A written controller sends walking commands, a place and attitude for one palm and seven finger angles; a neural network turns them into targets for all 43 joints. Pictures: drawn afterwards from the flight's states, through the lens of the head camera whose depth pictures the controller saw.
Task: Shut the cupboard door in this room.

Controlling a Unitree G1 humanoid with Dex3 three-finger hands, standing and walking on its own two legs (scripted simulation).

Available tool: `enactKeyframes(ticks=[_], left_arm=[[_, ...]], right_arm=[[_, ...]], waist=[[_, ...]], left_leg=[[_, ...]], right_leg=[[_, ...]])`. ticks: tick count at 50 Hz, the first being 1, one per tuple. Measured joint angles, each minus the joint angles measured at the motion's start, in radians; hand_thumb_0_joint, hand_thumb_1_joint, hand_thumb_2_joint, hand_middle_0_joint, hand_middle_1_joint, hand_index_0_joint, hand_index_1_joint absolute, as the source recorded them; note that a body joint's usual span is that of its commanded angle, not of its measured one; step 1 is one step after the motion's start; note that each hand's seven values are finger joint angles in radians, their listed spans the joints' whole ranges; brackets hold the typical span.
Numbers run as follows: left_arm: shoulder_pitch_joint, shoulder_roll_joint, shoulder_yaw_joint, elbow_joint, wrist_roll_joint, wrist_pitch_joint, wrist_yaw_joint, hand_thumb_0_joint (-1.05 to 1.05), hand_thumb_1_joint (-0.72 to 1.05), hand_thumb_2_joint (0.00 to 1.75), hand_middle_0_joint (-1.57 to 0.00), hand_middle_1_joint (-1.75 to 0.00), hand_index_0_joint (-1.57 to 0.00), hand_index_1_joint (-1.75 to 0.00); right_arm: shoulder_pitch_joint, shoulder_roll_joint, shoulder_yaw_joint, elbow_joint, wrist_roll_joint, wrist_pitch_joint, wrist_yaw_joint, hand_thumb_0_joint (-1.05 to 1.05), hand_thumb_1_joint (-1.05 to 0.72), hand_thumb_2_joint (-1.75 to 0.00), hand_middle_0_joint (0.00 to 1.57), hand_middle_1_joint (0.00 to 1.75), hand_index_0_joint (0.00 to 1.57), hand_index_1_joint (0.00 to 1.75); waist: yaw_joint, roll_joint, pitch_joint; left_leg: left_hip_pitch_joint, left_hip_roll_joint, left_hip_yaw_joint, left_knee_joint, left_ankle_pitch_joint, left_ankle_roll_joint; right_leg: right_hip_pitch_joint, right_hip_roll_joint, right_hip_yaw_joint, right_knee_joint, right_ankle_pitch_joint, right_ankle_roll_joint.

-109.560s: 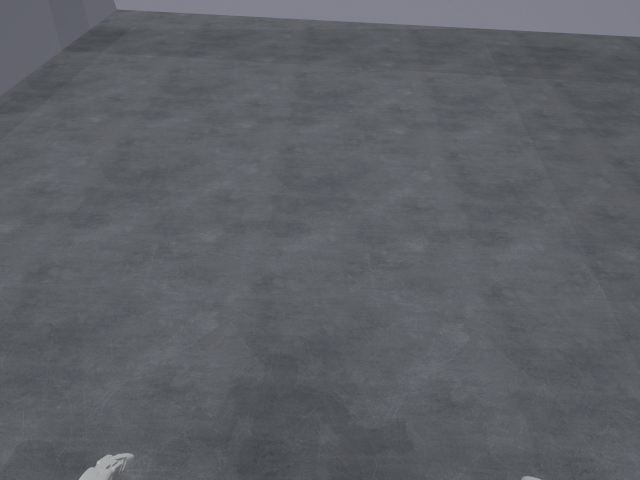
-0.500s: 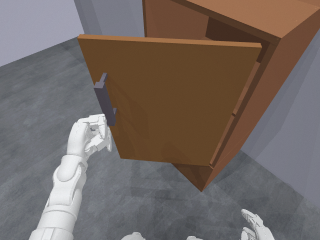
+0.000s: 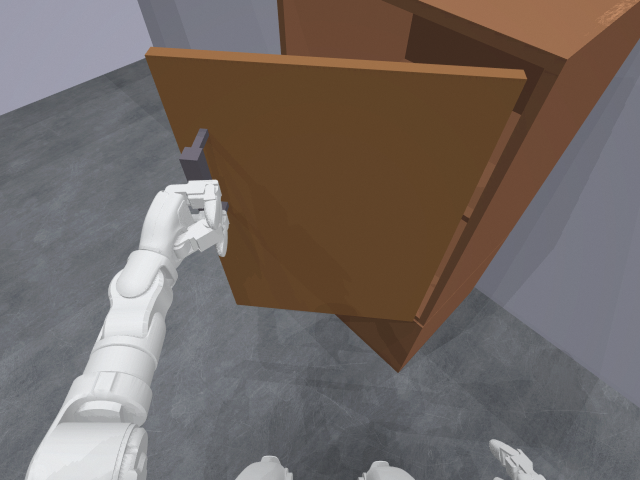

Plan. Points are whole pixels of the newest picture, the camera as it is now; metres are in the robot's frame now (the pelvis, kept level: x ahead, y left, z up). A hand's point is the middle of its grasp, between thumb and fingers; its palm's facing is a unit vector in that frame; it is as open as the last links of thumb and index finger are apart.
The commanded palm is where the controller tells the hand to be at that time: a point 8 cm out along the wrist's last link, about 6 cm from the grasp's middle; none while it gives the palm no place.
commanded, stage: push the door shut along its arc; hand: left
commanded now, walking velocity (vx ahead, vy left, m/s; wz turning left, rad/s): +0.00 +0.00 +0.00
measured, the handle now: (210, 186) +0.48 +0.16 +0.08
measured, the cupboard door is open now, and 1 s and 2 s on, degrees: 40 27 12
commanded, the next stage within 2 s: pull the fist back off the door in 1.48 s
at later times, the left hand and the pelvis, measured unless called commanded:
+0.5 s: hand (255, 200) +0.45 +0.10 +0.08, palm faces -0.32 -0.95 -0.01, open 3.1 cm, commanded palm +0.46 +0.15 +0.08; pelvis -0.01 +0.01 -0.01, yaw +0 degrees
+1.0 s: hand (281, 170) +0.51 +0.07 +0.08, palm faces -0.40 -0.92 -0.01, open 3.1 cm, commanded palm +0.52 +0.11 +0.08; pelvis +0.00 -0.01 -0.03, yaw -1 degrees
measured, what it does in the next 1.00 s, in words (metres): stands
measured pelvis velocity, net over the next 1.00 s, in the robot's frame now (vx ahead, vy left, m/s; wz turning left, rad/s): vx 0.00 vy -0.01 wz -0.02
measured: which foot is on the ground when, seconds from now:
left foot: down 0.00-1.00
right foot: down 0.00-1.00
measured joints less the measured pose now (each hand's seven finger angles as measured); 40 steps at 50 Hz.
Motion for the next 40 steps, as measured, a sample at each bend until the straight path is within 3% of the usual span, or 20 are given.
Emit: enactKeyframes(ticks=[21,31,40], left_arm=[[-0.280,0.025,-0.034,0.280,0.017,-0.031,-0.046,0.02,0.90,0.90,-1.30,-1.50,-1.31,-1.50],[-0.445,0.060,0.030,0.420,0.063,-0.033,-0.052,0.02,0.90,0.90,-1.30,-1.50,-1.31,-1.50],[-0.529,0.126,0.076,0.485,0.087,-0.006,-0.093,0.01,0.90,0.91,-1.30,-1.50,-1.30,-1.50]], right_arm=[[0.017,-0.005,-0.002,0.041,-0.004,0.010,0.005,0.01,-0.91,-0.89,0.20,0.30,0.20,0.30],[0.031,-0.005,0.011,0.039,-0.017,0.010,0.013,0.01,-0.91,-0.89,0.20,0.30,0.20,0.30],[0.076,-0.019,0.005,0.043,-0.020,0.024,0.016,0.01,-0.91,-0.89,0.20,0.30,0.20,0.30]], waist=[[-0.038,0.005,0.007],[-0.098,0.001,0.004],[-0.131,0.016,0.002]], left_leg=[[-0.101,-0.008,-0.007,0.054,-0.001,0.009],[-0.183,0.004,0.006,0.092,-0.008,0.007],[-0.246,0.020,0.010,0.129,-0.029,0.000]], right_leg=[[-0.091,-0.007,-0.009,0.043,0.000,0.009],[-0.182,0.004,0.002,0.085,-0.003,0.005],[-0.250,0.020,0.006,0.121,-0.016,-0.002]])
